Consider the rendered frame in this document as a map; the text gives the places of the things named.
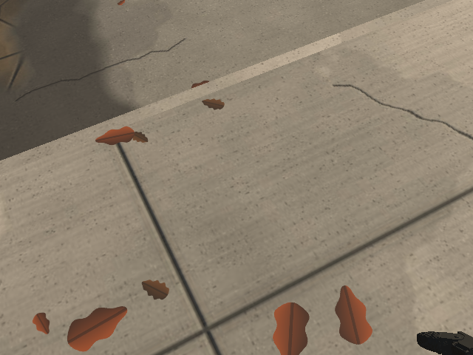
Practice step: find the robot right hand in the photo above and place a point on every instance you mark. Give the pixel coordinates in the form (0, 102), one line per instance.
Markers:
(446, 343)

